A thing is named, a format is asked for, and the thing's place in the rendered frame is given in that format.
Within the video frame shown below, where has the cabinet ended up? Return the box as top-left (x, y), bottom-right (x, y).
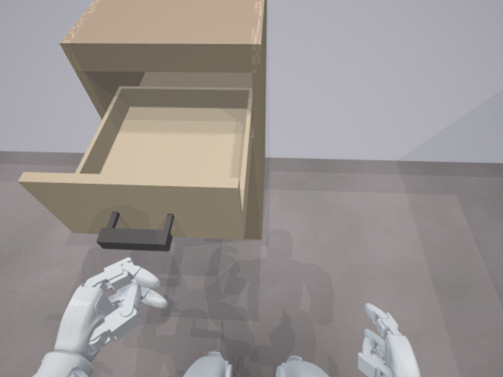
top-left (60, 0), bottom-right (267, 240)

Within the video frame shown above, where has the left robot forearm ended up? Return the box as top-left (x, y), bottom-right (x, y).
top-left (32, 350), bottom-right (94, 377)

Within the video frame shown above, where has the handle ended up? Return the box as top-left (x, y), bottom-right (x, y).
top-left (97, 211), bottom-right (174, 251)

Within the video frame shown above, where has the right robot hand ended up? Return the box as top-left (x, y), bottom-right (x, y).
top-left (358, 303), bottom-right (420, 377)

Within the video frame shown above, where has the robot right shin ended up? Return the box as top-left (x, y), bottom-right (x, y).
top-left (286, 356), bottom-right (303, 363)

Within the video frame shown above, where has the drawer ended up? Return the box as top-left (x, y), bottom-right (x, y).
top-left (18, 86), bottom-right (253, 240)

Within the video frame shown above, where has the right robot thigh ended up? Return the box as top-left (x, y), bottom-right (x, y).
top-left (276, 361), bottom-right (329, 377)

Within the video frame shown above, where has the left robot hand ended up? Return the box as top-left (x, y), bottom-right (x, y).
top-left (54, 258), bottom-right (168, 362)

